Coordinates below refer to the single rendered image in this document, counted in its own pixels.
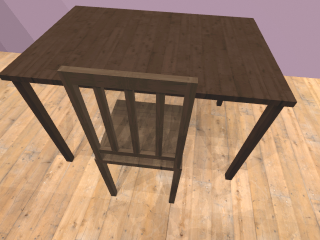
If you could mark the chair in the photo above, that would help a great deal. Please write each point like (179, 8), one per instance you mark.
(137, 134)

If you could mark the table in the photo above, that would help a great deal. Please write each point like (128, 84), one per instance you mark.
(227, 54)

